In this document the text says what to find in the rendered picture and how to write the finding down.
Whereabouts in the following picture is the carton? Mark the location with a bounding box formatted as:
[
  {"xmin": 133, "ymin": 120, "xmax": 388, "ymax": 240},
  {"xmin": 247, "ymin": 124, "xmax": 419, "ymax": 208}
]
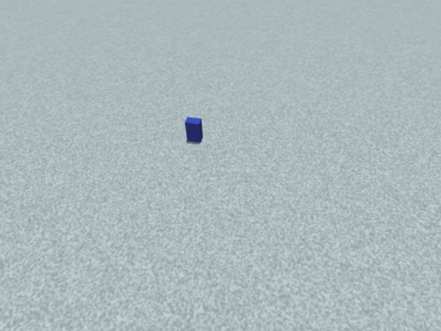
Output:
[{"xmin": 185, "ymin": 117, "xmax": 203, "ymax": 143}]

